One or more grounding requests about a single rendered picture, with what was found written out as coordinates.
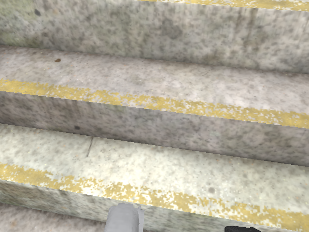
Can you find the robot left thigh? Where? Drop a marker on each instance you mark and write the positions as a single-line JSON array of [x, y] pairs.
[[125, 218]]

